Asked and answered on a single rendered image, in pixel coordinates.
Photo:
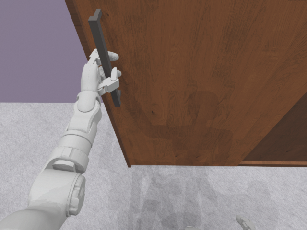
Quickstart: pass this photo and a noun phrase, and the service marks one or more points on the wardrobe door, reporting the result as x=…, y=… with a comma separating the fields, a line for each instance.
x=202, y=81
x=287, y=140

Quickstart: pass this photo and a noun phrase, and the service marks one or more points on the robot left forearm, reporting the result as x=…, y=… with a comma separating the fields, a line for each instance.
x=72, y=152

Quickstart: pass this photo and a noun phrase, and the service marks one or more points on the robot left upper arm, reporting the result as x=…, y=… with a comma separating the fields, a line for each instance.
x=56, y=196

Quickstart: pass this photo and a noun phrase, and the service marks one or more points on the right robot hand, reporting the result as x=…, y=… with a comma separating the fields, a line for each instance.
x=246, y=224

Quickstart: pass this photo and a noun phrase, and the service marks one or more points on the left robot hand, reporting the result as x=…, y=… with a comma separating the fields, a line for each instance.
x=93, y=75

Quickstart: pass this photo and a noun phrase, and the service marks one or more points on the handle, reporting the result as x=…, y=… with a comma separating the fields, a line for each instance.
x=95, y=26

